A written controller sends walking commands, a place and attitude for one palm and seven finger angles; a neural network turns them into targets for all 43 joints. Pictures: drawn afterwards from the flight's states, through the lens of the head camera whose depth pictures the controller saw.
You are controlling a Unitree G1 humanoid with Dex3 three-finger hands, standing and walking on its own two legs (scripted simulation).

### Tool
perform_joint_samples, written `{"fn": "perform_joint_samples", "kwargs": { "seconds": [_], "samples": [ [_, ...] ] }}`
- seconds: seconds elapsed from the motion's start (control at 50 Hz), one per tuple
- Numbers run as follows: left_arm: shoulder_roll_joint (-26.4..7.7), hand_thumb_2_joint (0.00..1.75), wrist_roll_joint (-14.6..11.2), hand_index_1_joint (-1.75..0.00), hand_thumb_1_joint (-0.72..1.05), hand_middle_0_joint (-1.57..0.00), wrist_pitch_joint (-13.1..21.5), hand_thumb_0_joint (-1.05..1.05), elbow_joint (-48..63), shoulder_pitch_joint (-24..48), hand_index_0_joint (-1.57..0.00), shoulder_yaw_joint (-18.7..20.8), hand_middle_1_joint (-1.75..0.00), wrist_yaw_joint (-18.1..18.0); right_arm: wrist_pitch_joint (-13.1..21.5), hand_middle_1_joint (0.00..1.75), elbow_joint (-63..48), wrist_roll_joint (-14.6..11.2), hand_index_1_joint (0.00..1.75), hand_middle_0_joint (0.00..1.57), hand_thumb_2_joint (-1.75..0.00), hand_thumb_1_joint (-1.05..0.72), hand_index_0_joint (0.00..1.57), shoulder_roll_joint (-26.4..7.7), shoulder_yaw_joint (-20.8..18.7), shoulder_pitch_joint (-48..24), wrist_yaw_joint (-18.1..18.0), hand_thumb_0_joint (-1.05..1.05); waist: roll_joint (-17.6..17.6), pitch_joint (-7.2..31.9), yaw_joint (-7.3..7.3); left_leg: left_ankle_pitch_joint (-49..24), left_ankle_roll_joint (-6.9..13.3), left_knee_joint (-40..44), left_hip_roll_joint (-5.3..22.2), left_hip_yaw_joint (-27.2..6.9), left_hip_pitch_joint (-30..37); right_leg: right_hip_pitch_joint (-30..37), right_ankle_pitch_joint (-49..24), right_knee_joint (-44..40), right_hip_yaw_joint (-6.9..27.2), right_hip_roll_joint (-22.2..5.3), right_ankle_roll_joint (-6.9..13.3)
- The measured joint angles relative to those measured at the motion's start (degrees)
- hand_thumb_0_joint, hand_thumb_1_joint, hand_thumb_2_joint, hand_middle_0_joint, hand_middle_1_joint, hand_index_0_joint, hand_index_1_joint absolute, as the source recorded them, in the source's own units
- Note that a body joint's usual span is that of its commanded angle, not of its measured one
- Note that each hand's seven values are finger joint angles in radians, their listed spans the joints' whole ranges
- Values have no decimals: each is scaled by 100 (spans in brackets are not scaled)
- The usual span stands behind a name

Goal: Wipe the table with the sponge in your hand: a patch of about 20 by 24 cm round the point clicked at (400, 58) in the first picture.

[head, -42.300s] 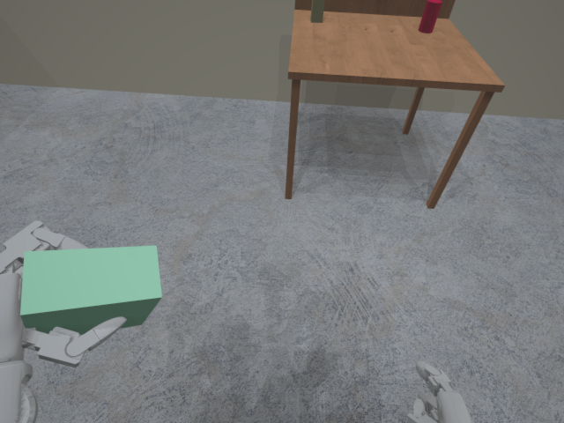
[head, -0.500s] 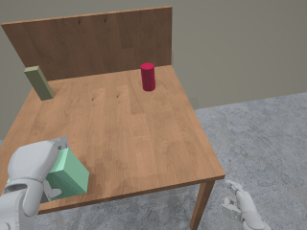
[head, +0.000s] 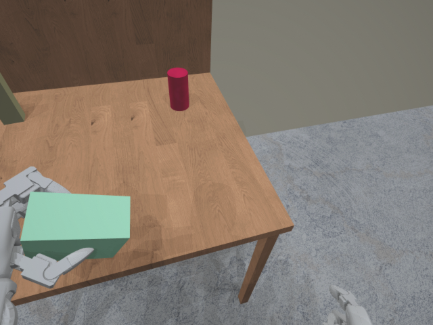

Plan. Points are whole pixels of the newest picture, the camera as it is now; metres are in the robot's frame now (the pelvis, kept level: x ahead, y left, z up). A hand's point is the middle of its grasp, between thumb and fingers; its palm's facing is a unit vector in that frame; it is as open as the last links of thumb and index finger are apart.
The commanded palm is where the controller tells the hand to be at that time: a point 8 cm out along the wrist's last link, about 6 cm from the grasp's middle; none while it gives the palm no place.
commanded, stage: step back with the hand held close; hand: left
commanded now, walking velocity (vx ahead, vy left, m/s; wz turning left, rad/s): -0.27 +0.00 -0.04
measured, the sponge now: (92, 229) +0.22 +0.20 +0.13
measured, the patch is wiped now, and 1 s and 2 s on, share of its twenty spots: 1.00 1.00 1.00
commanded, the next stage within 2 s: stop stepping back and stand still in 1.22 s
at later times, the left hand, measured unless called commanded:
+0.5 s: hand (21, 266) +0.16 +0.25 +0.16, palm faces +0.39 -0.86 -0.33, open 9.9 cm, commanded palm +0.10 +0.29 +0.19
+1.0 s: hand (11, 316) +0.10 +0.22 +0.17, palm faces +0.29 -0.88 -0.37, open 9.9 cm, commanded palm +0.05 +0.28 +0.19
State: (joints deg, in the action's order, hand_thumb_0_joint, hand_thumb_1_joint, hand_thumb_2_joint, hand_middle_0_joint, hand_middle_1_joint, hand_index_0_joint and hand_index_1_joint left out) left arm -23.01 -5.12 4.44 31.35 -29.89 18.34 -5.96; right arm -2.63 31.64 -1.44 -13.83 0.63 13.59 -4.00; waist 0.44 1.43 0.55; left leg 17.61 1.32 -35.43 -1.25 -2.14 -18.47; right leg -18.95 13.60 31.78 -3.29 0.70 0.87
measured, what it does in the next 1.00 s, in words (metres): walks backwards: right foot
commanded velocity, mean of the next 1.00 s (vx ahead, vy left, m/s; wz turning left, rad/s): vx -0.35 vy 0.00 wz -0.05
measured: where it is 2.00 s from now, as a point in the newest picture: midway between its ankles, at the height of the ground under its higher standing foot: outside the picture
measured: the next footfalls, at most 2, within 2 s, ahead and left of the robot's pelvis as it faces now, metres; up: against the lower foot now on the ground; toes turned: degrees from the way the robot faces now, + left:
right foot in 0.78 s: -0.04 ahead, -0.12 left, +0.00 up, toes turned +2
left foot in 1.06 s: -0.09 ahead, +0.14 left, +0.00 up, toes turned +2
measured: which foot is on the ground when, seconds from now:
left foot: down 0.00-0.86, up 0.88-1.00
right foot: down 0.00-0.60, up 0.62-0.76, down 0.78-1.00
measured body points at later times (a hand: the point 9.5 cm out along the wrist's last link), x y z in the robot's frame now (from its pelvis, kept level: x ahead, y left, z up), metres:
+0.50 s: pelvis -0.05 +0.01 -0.01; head -0.05 +0.03 +0.44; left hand +0.13 +0.29 +0.18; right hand +0.13 -0.22 -0.08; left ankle +0.01 +0.11 -0.73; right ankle +0.03 -0.11 -0.73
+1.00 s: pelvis -0.11 +0.00 +0.00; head -0.10 +0.03 +0.45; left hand +0.08 +0.27 +0.19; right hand +0.07 -0.24 -0.07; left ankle -0.10 +0.12 -0.70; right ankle -0.08 -0.12 -0.73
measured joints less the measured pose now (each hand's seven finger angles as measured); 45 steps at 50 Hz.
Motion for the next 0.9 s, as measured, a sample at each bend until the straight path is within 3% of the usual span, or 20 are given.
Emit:
{"fn": "perform_joint_samples", "kwargs": {
  "seconds": [0.16, 0.3, 0.44, 0.58, 0.68, 0.74, 0.8, 0.86, 0.9],
  "samples": [
    [-52, 108, 73, -136, -50, -75, 132, -1, 3, -98, -76, 132, -135, -152, 133, 30, 58, 22, 30, 20, -90, -90, 20, -16, -15, 153, -20, 2, 9, 74, 90, -34, 78, -341, -24, 28, -446, -385, -121, 203, 14, -26, -56],
    [-6, 108, 275, -136, -50, -76, 287, -1, -61, 74, -76, 221, -135, -162, 346, 30, -53, 81, 30, 20, -90, -90, 20, 91, 56, 132, -11, 1, -21, 54, 14, -49, 127, -551, -52, 35, -637, -572, -133, 423, 137, 29, -114],
    [207, 108, 252, -136, -50, -76, 321, -1, -68, 314, -76, 81, -135, -187, 362, 30, 65, 129, 30, 21, -90, -90, 20, 149, 105, -68, 49, 1, -2, 75, -34, 253, 60, -763, 27, 57, -846, -680, -153, 475, 22, 1, -25],
    [55, 108, 239, -136, -50, -76, 434, -1, 306, 92, -76, 107, -135, -223, 349, 30, 24, 157, 30, 21, -90, -90, 20, 150, 46, -258, 58, 1, 175, -68, 16, -289, 90, -598, 88, 194, -940, -785, -290, 424, 9, -51, -78],
    [-34, 108, 356, -136, -50, -76, 427, -1, 169, 176, -76, 353, -135, -218, 500, 30, 18, 215, 30, 21, -90, -90, 20, 230, -31, -212, 50, 1, 150, -83, -26, -328, 107, -518, 114, 176, -936, -701, 510, 1174, 336, 144, -166],
    [76, 108, 306, -136, -50, -76, 396, -1, 94, 230, -76, 402, -135, -232, 591, 30, 130, 236, 30, 20, -90, -90, 20, 328, 16, -204, 108, 1, 168, 15, -140, -469, 66, -280, 185, 243, -902, -208, 753, 791, 438, 184, -157],
    [307, 108, 307, -137, -50, -76, 389, -1, 24, 381, -76, 234, -135, -199, 650, 30, 253, 247, 30, 20, -90, -90, 20, 356, 96, -353, 164, 1, 14, -57, -220, -646, -9, -82, 367, 252, -886, 174, 371, 58, 449, 305, -107],
    [364, 108, 295, -137, -50, -75, 381, -1, 87, 462, -76, -23, -135, -114, 601, 30, 244, 178, 30, 21, -90, -90, 20, 370, 103, -468, 196, 1, -166, -165, -164, -856, -92, 65, 506, 138, -912, 218, 84, -235, 364, 459, -15],
    [294, 108, 242, -137, -50, -75, 454, -1, 196, 350, -76, -126, -135, -75, 522, 30, 194, 124, 30, 21, -90, -90, 21, 389, 64, -479, 179, 1, -140, -139, -89, -624, -179, -288, 461, 90, -1032, 107, 60, -152, 362, 445, 20]
  ]
}}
